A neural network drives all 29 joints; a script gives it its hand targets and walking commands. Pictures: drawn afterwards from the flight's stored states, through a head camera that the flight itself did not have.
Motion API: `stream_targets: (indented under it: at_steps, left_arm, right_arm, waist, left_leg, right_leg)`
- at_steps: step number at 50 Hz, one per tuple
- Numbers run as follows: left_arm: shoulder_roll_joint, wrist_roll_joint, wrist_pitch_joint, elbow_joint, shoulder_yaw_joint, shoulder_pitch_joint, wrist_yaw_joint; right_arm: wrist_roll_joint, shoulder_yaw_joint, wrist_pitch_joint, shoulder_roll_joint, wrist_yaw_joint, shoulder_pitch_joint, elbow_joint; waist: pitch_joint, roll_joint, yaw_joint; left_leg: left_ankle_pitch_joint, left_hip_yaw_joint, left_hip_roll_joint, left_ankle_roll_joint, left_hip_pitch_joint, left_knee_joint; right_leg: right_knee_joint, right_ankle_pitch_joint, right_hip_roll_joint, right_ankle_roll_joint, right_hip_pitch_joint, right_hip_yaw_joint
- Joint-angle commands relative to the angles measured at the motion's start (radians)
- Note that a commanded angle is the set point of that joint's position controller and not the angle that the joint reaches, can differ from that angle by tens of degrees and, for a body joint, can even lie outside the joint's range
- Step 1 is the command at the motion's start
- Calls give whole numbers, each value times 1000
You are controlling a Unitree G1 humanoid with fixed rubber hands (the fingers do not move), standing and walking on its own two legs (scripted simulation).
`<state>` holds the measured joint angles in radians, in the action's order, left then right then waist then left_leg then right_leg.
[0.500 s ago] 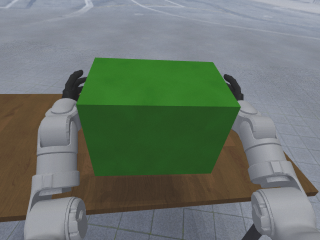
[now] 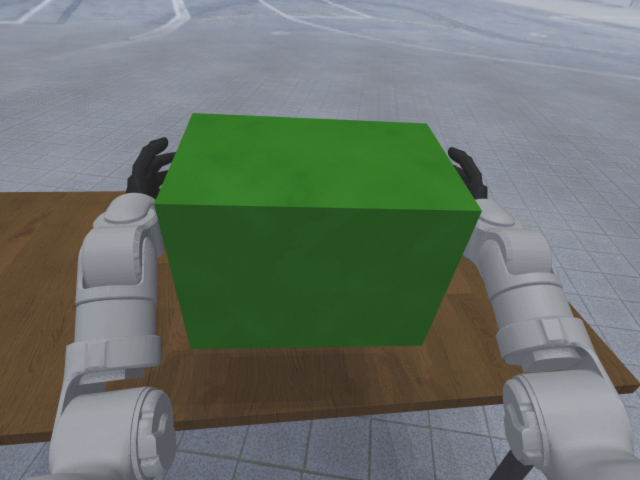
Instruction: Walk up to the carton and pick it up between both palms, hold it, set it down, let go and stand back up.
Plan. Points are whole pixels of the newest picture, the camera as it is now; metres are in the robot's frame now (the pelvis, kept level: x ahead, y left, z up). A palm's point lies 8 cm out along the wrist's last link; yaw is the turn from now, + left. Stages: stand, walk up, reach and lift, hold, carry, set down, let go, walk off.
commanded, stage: hold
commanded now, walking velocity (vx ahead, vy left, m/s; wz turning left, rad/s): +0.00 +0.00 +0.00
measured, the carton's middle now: (311, 233) +0.37 +0.00 +0.20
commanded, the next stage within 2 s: none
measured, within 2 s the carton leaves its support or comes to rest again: neither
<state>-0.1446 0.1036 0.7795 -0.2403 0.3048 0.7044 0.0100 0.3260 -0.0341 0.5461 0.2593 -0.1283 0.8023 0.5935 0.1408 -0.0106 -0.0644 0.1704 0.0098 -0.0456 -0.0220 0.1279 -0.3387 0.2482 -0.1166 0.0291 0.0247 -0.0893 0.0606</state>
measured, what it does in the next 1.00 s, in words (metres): stands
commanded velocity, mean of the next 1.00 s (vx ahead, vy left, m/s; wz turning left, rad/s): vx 0.00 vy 0.00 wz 0.00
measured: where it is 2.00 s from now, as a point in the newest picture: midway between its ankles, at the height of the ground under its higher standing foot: outside the picture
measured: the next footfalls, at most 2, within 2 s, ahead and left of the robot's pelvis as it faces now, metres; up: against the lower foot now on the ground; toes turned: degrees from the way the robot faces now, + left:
none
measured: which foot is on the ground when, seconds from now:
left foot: down 0.00-1.00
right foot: down 0.00-1.00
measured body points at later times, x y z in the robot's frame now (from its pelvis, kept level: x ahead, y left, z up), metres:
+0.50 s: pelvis +0.00 +0.00 +0.00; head -0.06 +0.02 +0.44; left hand +0.38 +0.19 +0.24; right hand +0.38 -0.19 +0.23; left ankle +0.01 +0.13 -0.75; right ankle +0.01 -0.14 -0.75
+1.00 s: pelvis +0.00 +0.00 +0.00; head -0.07 +0.02 +0.44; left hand +0.38 +0.19 +0.23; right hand +0.38 -0.19 +0.23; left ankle +0.01 +0.13 -0.75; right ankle +0.01 -0.14 -0.75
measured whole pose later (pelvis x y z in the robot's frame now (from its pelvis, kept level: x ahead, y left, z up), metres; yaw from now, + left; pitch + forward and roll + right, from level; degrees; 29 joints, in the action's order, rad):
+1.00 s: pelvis +0.00 +0.00 +0.00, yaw +0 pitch -2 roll -1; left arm -0.14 0.10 0.78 -0.22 0.30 0.69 0.01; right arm 0.32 -0.04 0.55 0.26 -0.13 0.79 0.57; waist 0.14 -0.01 -0.07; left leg 0.17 0.01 -0.05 -0.02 0.13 -0.34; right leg 0.25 -0.12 0.03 0.02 -0.09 0.06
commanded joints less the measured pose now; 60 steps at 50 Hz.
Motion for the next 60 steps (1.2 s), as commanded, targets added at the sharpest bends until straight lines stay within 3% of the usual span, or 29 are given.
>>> stream_targets:
  at_steps: [1,4,7,8,12,13,18,21,23,26,31,32,35,40,42,44,46,53,56,60]
  left_arm:
    - [553,-161,-61,161,-434,782,159]
    - [556,-171,-67,148,-438,814,162]
    - [563,-194,-77,252,-482,828,149]
    - [560,-195,-72,252,-486,800,147]
    - [548,-164,-55,166,-441,748,156]
    - [549,-167,-57,181,-445,759,159]
    - [554,-178,-57,219,-465,755,160]
    - [542,-175,-63,240,-452,787,156]
    - [543,-191,-63,241,-468,773,155]
    - [543,-193,-66,268,-478,780,151]
    - [551,-159,-48,170,-447,753,159]
    - [555,-162,-52,194,-452,755,160]
    - [554,-174,-51,208,-456,744,161]
    - [551,-172,-56,209,-454,774,164]
    - [557,-180,-62,231,-469,773,157]
    - [553,-190,-63,244,-482,758,151]
    - [544,-175,-60,194,-453,758,154]
    - [544,-172,-58,204,-443,761,155]
    - [564,-194,-64,202,-478,799,154]
    - [557,-178,-68,191,-461,787,151]
  right_arm:
    - [111,280,-58,-625,143,907,-370]
    - [103,268,-58,-635,139,917,-349]
    - [134,288,-61,-629,137,882,-402]
    - [140,297,-62,-623,134,884,-430]
    - [113,270,-50,-598,136,875,-376]
    - [106,268,-50,-601,139,851,-354]
    - [128,290,-59,-609,135,882,-427]
    - [127,286,-50,-616,135,860,-393]
    - [133,303,-57,-627,133,889,-455]
    - [139,302,-48,-624,128,854,-444]
    - [111,276,-52,-608,139,896,-391]
    - [112,277,-49,-613,138,866,-376]
    - [130,292,-51,-599,134,878,-422]
    - [117,277,-51,-607,138,874,-397]
    - [118,278,-52,-609,144,854,-387]
    - [131,291,-55,-606,141,862,-426]
    - [121,292,-50,-605,138,882,-406]
    - [135,306,-49,-631,134,889,-422]
    - [117,277,-56,-625,137,913,-418]
    - [116,275,-45,-619,136,853,-343]
  waist:
    - [338,30,8]
    - [324,25,-8]
    - [421,82,-18]
    - [438,71,-19]
    - [313,40,-7]
    - [317,42,-17]
    - [372,48,-10]
    - [358,44,-12]
    - [404,27,-6]
    - [398,56,-15]
    - [318,46,6]
    - [331,38,-9]
    - [371,35,-5]
    - [352,38,-18]
    - [361,54,-20]
    - [389,58,-19]
    - [354,36,-1]
    - [369,25,11]
    - [381,52,-12]
    - [338,48,-20]
  left_leg:
    - [-212,-14,92,-11,-56,38]
    - [-185,-12,93,-9,-47,44]
    - [-312,-19,96,-40,-104,5]
    - [-337,-21,98,-38,-117,-7]
    - [-230,-20,89,-20,-69,34]
    - [-221,-19,87,-23,-68,39]
    - [-290,-21,96,-30,-83,12]
    - [-286,-18,96,-28,-78,18]
    - [-293,-18,100,-21,-89,8]
    - [-311,-20,98,-32,-98,6]
    - [-201,-14,89,-16,-57,40]
    - [-228,-17,87,-18,-69,38]
    - [-301,-16,92,-30,-95,12]
    - [-241,-15,92,-26,-81,31]
    - [-271,-18,89,-31,-88,24]
    - [-313,-22,92,-35,-108,6]
    - [-247,-15,95,-23,-79,25]
    - [-277,-13,99,-14,-73,16]
    - [-209,-17,94,-19,-56,32]
    - [-247,-17,91,-26,-80,31]
  right_leg:
    - [-6,134,-96,-18,121,-45]
    - [-6,128,-92,-13,114,-45]
    - [18,228,-99,-13,144,-43]
    - [17,253,-101,-10,148,-41]
    - [-8,146,-98,-18,105,-37]
    - [-5,141,-96,-20,117,-39]
    - [8,217,-97,-11,151,-41]
    - [9,203,-99,-12,144,-36]
    - [12,239,-97,-5,159,-41]
    - [16,250,-98,-6,148,-43]
    - [-7,122,-94,-19,110,-41]
    - [-1,148,-97,-18,124,-43]
    - [8,220,-104,-14,154,-40]
    - [-3,161,-96,-14,124,-41]
    - [6,186,-100,-18,128,-40]
    - [11,234,-101,-13,134,-40]
    - [1,180,-97,-9,125,-42]
    - [10,223,-97,-7,158,-46]
    - [5,154,-96,-15,125,-46]
    - [5,188,-98,-15,126,-43]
